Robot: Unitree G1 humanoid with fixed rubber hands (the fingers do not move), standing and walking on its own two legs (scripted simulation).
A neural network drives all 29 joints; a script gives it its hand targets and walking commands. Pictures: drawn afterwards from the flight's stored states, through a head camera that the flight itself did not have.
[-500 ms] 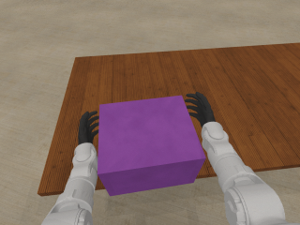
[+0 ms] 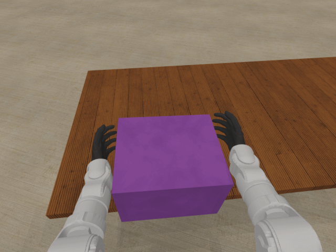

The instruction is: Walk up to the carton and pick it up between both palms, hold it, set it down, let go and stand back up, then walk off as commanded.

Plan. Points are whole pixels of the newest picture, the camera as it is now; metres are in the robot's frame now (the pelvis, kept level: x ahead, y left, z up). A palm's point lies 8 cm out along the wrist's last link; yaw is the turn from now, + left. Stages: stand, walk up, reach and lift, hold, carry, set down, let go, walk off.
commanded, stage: reach and lift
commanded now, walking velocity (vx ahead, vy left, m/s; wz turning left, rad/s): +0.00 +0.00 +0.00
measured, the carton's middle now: (167, 165) +0.35 +0.04 +0.01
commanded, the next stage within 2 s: none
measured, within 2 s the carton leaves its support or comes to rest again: neither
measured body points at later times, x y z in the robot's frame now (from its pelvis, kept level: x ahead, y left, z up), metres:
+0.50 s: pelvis -0.02 +0.01 +0.00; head -0.05 +0.02 +0.45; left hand +0.34 +0.22 +0.08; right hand +0.39 -0.12 +0.12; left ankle +0.04 +0.10 -0.74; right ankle -0.05 -0.09 -0.74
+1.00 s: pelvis -0.02 +0.01 +0.00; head -0.05 +0.02 +0.45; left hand +0.36 +0.22 +0.12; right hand +0.39 -0.12 +0.14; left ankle +0.04 +0.10 -0.74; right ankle -0.05 -0.09 -0.74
